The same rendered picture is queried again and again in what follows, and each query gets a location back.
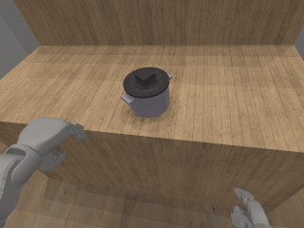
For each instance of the left robot forearm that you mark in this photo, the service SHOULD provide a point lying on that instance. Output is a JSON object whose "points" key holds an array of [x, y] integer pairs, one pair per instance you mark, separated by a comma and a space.
{"points": [[17, 165]]}

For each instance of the robot right hand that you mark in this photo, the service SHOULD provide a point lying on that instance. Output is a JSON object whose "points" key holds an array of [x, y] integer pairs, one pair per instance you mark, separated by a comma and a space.
{"points": [[253, 213]]}

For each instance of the lid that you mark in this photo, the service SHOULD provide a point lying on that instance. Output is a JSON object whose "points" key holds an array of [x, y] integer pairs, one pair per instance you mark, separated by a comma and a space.
{"points": [[136, 89]]}

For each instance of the pot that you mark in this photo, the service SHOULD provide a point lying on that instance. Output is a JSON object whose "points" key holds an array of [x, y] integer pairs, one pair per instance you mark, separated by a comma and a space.
{"points": [[149, 107]]}

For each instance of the table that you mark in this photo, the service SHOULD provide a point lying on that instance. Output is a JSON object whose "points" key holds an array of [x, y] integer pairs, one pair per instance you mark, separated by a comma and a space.
{"points": [[236, 98]]}

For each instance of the robot left hand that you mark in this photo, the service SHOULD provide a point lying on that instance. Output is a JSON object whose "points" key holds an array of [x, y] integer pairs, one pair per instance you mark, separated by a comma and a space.
{"points": [[43, 134]]}

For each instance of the knob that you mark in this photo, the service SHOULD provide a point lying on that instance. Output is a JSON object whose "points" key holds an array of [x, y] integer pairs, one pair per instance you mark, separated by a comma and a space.
{"points": [[145, 75]]}

